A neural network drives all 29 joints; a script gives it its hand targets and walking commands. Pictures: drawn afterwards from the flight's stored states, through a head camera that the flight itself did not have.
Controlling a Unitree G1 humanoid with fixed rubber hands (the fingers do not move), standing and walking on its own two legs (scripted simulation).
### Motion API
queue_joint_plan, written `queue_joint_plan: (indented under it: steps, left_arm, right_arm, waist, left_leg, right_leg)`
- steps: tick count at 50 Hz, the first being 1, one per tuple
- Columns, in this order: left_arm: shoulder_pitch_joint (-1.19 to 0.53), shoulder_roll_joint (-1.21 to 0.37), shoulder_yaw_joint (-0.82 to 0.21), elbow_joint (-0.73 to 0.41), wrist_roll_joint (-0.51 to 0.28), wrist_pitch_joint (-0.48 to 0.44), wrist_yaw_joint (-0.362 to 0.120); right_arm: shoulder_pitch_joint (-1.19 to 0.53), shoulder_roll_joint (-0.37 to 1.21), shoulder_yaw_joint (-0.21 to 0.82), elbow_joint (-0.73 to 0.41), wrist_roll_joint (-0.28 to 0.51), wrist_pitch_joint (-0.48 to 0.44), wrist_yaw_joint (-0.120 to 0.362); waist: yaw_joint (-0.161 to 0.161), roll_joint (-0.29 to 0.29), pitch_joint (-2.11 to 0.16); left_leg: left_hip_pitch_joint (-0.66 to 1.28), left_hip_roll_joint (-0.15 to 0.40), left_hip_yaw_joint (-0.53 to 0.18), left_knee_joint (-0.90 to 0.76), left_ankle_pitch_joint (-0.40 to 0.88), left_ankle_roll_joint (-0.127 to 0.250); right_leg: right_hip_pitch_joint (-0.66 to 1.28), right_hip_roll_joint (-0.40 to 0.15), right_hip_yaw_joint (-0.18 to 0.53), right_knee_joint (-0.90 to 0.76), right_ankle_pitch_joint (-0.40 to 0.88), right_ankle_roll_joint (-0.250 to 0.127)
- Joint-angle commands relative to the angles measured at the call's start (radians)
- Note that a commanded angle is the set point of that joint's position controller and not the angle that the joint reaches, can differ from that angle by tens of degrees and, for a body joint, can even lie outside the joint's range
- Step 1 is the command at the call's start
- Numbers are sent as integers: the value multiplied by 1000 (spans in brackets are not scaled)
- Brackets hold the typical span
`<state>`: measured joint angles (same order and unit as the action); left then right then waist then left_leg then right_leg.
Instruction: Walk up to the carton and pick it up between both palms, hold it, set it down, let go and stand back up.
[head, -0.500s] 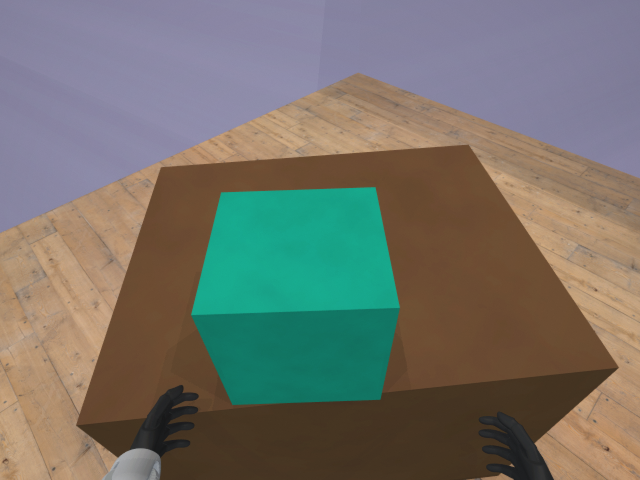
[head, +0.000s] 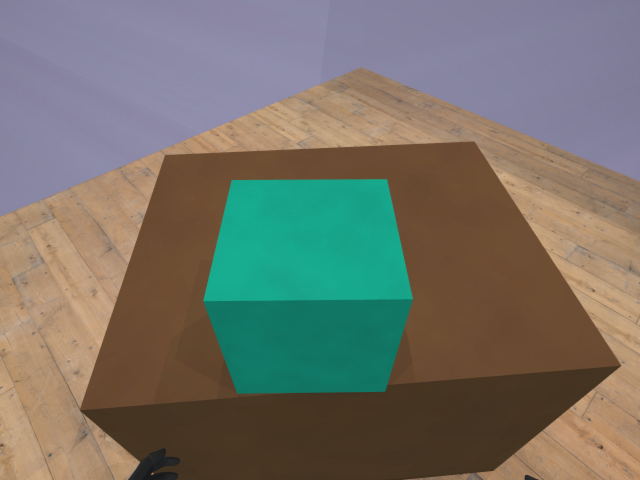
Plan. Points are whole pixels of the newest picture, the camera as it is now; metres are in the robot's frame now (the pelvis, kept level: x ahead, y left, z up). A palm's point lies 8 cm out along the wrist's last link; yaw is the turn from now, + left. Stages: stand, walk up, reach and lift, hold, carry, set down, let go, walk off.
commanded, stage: stand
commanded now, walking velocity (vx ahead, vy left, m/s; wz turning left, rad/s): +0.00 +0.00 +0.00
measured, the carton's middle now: (310, 288) +0.39 +0.05 +0.00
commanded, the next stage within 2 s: none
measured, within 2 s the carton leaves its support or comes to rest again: neither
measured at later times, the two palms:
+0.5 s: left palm out of the picture +0.05 +0.28 -0.11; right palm out of the picture +0.06 -0.23 -0.10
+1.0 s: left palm out of the picture +0.02 +0.29 -0.12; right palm out of the picture +0.06 -0.23 -0.11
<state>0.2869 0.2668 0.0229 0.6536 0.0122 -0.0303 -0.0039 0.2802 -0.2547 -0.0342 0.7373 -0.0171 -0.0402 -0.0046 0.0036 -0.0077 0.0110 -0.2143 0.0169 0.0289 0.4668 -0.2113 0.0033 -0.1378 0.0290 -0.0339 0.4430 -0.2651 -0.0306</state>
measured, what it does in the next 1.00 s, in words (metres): stands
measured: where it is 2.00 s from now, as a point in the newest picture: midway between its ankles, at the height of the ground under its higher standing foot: outside the picture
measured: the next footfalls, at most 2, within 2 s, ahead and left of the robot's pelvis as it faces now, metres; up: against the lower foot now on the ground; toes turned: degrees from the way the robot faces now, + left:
none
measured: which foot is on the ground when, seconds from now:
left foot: down 0.00-1.00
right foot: down 0.00-1.00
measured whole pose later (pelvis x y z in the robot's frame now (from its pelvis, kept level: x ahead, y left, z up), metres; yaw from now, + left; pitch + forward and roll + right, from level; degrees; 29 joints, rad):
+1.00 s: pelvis -0.02 +0.03 +0.00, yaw +1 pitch -2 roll -1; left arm 0.39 0.27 -0.01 0.74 0.01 -0.03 0.01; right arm 0.31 -0.25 0.00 0.76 -0.01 -0.02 0.00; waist 0.00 -0.01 0.01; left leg -0.28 -0.03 0.02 0.49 -0.19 0.05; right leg -0.21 -0.02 -0.02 0.50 -0.26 0.02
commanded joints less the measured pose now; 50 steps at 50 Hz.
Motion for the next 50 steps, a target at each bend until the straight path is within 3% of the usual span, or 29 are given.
queue_joint_plan:
  steps: [1,28,50]
  left_arm:
    - [-16,128,27,-73,-1,-22,7]
    - [96,129,-2,2,1,-11,15]
    - [145,129,-5,38,-2,-8,22]
  right_arm:
    - [-5,-121,-22,-70,1,-15,0]
    - [37,-138,-5,-48,8,0,2]
    - [48,-130,-1,-33,9,9,-3]
  waist:
    - [-4,23,-1]
    - [0,31,52]
    - [-3,18,49]
  left_leg:
    - [25,96,-118,-65,114,26]
    - [-96,89,-181,-141,-161,34]
    - [-76,78,-182,-118,-100,33]
  right_leg:
    - [-73,-128,135,-99,91,5]
    - [-103,-114,113,-52,-57,20]
    - [-117,-123,117,-47,-31,17]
